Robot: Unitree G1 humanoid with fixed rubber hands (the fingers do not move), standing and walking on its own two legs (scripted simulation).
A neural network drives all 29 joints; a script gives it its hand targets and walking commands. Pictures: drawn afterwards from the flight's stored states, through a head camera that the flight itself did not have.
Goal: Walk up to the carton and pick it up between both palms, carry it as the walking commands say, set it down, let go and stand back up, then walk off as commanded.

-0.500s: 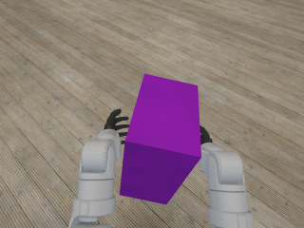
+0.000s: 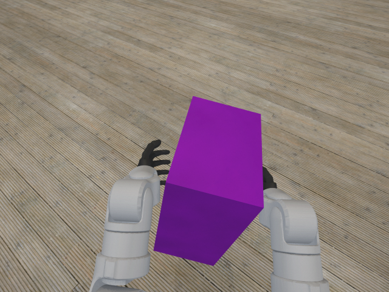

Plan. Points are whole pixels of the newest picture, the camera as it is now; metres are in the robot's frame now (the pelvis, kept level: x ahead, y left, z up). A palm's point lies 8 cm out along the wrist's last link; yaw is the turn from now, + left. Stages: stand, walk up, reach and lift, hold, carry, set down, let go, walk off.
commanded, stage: carry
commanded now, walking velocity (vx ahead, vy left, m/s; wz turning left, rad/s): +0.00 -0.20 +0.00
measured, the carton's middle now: (203, 186) +0.33 -0.01 +0.02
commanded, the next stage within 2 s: none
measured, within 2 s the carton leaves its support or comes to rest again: neither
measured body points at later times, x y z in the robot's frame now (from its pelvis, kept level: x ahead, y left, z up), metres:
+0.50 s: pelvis -0.10 -0.11 +0.00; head -0.08 -0.09 +0.45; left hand +0.23 +0.01 +0.08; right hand +0.20 -0.22 +0.06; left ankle -0.08 -0.01 -0.72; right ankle +0.00 -0.19 -0.72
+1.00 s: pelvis -0.19 -0.23 +0.00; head -0.18 -0.23 +0.45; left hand +0.13 -0.12 +0.08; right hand +0.10 -0.36 +0.05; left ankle -0.17 -0.13 -0.72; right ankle -0.11 -0.33 -0.72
